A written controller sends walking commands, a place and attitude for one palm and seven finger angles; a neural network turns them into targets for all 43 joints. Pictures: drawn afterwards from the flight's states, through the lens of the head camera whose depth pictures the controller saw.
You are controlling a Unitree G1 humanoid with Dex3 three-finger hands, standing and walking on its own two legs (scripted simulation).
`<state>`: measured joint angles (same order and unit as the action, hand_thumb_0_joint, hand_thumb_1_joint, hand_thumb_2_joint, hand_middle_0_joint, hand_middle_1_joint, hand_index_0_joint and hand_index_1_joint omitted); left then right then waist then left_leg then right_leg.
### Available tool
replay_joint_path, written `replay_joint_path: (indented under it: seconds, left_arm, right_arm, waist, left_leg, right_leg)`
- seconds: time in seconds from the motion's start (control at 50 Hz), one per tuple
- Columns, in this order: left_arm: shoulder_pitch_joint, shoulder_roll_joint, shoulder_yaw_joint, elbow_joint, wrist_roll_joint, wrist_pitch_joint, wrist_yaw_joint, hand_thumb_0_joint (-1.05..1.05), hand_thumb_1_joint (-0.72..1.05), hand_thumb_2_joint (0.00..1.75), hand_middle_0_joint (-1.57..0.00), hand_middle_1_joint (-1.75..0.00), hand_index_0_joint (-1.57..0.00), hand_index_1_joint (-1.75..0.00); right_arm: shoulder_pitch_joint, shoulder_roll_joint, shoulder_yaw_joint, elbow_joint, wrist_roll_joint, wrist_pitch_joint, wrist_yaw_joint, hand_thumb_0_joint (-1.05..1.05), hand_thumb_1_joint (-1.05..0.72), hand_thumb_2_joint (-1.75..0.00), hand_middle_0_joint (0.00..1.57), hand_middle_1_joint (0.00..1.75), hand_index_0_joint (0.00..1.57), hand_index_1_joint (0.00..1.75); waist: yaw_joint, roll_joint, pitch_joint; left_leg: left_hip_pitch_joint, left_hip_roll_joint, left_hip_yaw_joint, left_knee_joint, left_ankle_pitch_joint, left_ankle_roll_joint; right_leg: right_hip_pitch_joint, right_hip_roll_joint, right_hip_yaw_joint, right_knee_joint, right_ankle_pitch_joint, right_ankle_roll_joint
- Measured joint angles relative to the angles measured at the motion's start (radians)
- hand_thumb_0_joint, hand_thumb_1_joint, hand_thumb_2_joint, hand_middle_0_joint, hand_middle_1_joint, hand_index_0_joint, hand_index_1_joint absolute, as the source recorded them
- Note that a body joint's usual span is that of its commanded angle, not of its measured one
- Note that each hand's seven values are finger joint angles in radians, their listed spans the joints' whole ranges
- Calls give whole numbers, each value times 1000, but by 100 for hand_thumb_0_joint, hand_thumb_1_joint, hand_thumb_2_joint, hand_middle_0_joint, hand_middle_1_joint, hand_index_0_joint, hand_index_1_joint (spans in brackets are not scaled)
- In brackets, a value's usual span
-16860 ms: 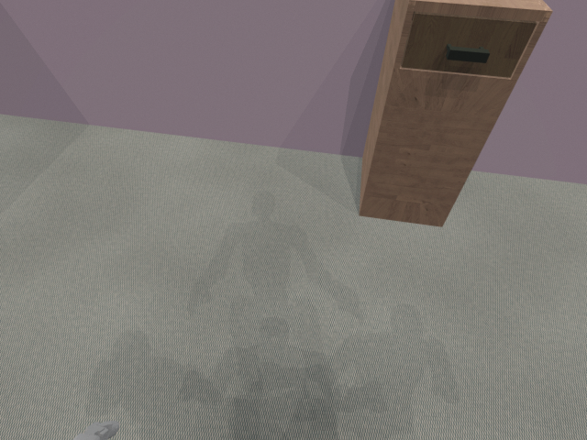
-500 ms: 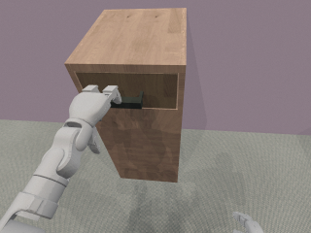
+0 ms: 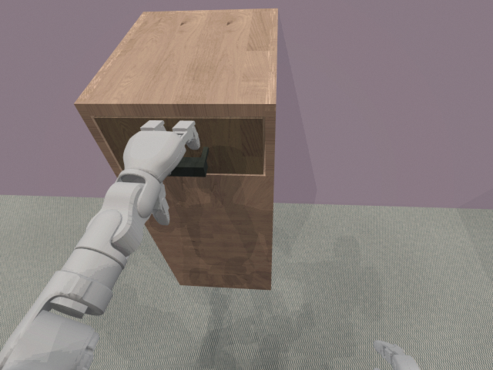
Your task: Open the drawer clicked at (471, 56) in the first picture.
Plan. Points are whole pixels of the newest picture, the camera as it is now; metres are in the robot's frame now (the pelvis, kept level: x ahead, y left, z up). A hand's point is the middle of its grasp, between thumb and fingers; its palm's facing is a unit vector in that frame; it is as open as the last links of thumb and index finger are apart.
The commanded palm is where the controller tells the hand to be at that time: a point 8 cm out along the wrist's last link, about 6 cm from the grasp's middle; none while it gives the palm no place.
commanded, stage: move the hooked fingers above the handle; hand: left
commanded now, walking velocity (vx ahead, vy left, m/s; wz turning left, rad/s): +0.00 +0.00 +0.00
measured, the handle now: (181, 158) +0.51 +0.17 +0.04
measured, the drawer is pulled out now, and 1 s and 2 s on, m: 0.00 0.00 0.00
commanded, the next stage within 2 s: none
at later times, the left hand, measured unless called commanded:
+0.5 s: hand (183, 153) +0.46 +0.14 +0.10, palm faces +0.06 -0.05 -1.00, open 13.8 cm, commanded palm +0.44 +0.16 +0.16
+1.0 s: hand (178, 149) +0.46 +0.15 +0.11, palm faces +0.10 -0.04 -0.99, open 13.8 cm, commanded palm +0.44 +0.17 +0.16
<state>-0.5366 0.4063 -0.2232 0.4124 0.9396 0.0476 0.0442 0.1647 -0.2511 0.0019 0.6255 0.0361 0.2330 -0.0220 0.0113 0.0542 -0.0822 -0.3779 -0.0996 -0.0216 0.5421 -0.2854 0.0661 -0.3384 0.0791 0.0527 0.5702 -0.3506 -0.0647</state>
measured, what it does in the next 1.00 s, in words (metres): stands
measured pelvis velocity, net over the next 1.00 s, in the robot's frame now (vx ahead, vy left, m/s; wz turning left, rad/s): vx -0.01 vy -0.01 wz -0.01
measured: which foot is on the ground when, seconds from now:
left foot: down 0.00-1.00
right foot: down 0.00-1.00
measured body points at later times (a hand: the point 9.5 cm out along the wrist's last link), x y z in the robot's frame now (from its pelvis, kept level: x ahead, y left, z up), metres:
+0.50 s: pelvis -0.01 -0.01 -0.01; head +0.04 -0.03 +0.44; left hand +0.45 +0.14 +0.15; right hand +0.09 -0.27 -0.14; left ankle -0.01 +0.08 -0.73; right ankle -0.05 -0.08 -0.73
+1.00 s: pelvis -0.01 -0.01 +0.00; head +0.03 -0.03 +0.44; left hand +0.45 +0.15 +0.16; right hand +0.06 -0.28 -0.14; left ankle -0.01 +0.08 -0.73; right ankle -0.05 -0.08 -0.73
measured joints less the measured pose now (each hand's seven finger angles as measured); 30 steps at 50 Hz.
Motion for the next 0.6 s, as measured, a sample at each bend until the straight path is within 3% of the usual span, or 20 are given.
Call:
replay_joint_path:
  seconds: [0.1, 0.2, 0.32, 0.38, 0.44, 0.52, 0.6]
  left_arm:
    - [-56, 9, 33, 98, 19, 44, 39, 0, -49, 30, -32, -120, -32, -120]
    - [-93, 15, 11, 156, 16, 90, 7, 0, -49, 30, -31, -120, -32, -120]
    - [-104, -14, -25, 168, -5, 10, -24, 0, -49, 30, -31, -120, -32, -120]
    - [-139, -27, -18, 221, 9, -38, 11, 0, -49, 30, -32, -120, -32, -120]
    - [-185, -25, 8, 282, 34, -47, 70, 0, -49, 30, -32, -120, -32, -120]
    - [-236, -2, 57, 359, 60, -7, 134, 0, -49, 30, -32, -120, -32, -120]
    - [-272, -21, 42, 409, 48, 36, 121, 0, -49, 30, -35, -124, -35, -123]
  right_arm:
    - [15, 1, -2, 10, 3, 5, 1, 1, -91, -90, 20, 30, 20, 30]
    - [44, -6, -15, 13, 7, 13, 1, 1, -91, -90, 20, 30, 20, 30]
    - [65, -12, -27, 24, 2, 9, -10, 1, -91, -90, 20, 30, 20, 30]
    - [61, -9, -25, 30, 1, -1, -16, 1, -91, -90, 20, 30, 20, 30]
    - [60, -3, -26, 31, -1, -14, -17, 1, -91, -90, 20, 30, 20, 30]
    - [74, 0, -27, 35, -4, -19, -17, 1, -91, -90, 20, 29, 20, 30]
    - [104, -3, -26, 51, 4, -5, -12, 1, -91, -90, 20, 29, 20, 30]
  waist:
    - [-6, -3, -10]
    - [-14, 0, -15]
    - [-26, -6, -20]
    - [-38, -16, -19]
    - [-52, -20, -21]
    - [-63, -11, -32]
    - [-59, 0, -46]
  left_leg:
    - [-19, 7, 4, 6, -4, -7]
    - [-33, 9, -7, 10, -3, -11]
    - [-40, 8, -15, 17, -5, -13]
    - [-57, 11, -11, 29, -8, -15]
    - [-86, 15, -4, 43, -9, -17]
    - [-112, 21, 9, 48, -9, -18]
    - [-106, 22, 9, 35, -3, -17]
  right_leg:
    - [-21, 7, 3, 7, -1, -7]
    - [-30, 9, -8, 4, 0, -11]
    - [-34, 9, -16, 8, -2, -13]
    - [-53, 12, -15, 22, -4, -15]
    - [-86, 16, -10, 40, -5, -17]
    - [-115, 22, 2, 46, 0, -16]
    - [-109, 21, 3, 34, 6, -14]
